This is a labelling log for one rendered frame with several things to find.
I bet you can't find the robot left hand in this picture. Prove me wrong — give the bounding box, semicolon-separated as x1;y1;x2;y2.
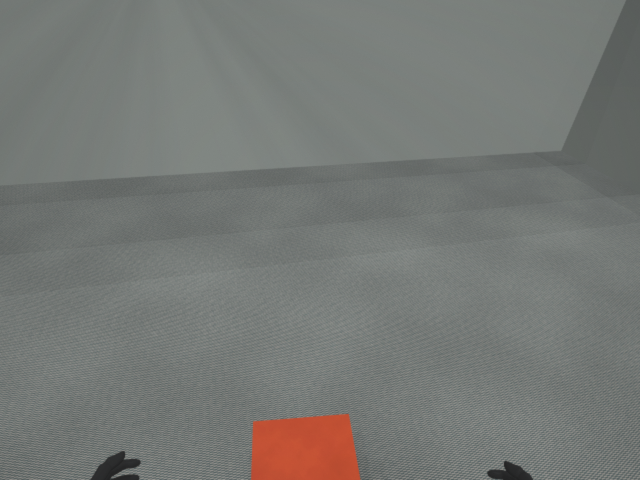
91;451;141;480

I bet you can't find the carton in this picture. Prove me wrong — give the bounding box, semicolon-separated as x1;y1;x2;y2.
251;414;360;480

